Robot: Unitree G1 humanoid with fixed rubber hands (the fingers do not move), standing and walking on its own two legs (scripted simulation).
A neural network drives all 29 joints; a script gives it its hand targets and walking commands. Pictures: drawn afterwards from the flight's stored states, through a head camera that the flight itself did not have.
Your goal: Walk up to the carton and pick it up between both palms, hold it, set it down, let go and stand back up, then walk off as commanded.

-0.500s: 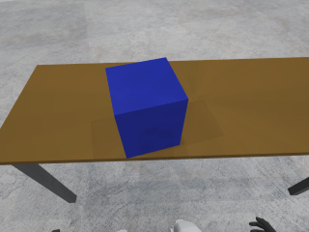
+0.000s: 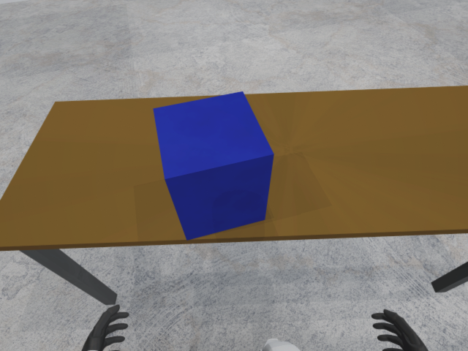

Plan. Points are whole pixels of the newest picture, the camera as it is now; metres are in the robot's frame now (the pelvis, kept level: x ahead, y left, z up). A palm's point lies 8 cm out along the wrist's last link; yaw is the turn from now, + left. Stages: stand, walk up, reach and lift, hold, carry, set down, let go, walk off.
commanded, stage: reach and lift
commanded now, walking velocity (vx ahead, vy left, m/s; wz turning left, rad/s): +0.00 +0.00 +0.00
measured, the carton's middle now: (213, 168) +0.47 +0.03 +0.01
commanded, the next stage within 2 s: none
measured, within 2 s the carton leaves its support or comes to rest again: neither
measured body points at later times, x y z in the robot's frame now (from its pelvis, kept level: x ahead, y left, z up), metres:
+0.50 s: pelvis -0.02 +0.01 +0.00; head +0.00 +0.01 +0.45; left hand +0.19 +0.23 -0.04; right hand +0.16 -0.27 -0.05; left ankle +0.03 +0.15 -0.72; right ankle +0.06 -0.09 -0.72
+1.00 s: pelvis +0.02 -0.01 +0.01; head +0.04 -0.02 +0.46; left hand +0.23 +0.18 +0.00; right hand +0.23 -0.25 -0.01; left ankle +0.03 +0.15 -0.72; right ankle +0.06 -0.09 -0.72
